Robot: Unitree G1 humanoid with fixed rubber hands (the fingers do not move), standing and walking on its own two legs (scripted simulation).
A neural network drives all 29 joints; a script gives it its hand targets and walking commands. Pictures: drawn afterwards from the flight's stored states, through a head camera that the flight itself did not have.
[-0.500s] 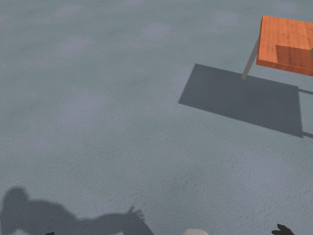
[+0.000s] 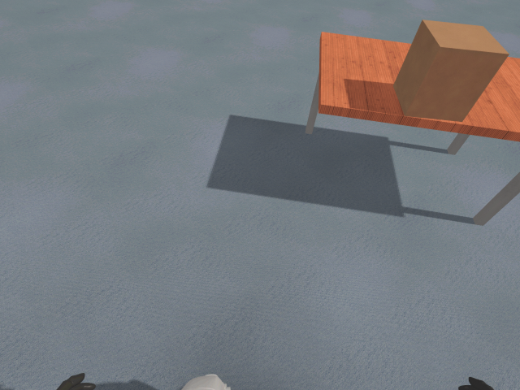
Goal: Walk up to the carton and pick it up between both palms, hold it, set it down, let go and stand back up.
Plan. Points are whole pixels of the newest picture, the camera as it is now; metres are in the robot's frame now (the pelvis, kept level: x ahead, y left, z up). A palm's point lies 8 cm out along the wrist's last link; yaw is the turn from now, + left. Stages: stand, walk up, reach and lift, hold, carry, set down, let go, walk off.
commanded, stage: walk up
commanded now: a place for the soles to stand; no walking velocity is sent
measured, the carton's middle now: (442, 72) +1.11 -0.59 -0.06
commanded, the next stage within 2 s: none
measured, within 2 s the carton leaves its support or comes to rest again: neither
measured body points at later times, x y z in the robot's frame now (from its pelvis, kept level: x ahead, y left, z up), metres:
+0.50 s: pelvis +0.10 -0.14 +0.00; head +0.11 -0.15 +0.45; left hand +0.30 +0.16 -0.08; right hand +0.02 -0.51 -0.09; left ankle +0.09 +0.07 -0.70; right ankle +0.10 -0.28 -0.72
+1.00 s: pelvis +0.21 -0.24 +0.00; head +0.24 -0.22 +0.45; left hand +0.37 +0.03 -0.13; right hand +0.20 -0.60 -0.07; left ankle +0.32 -0.16 -0.72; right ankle +0.16 -0.33 -0.65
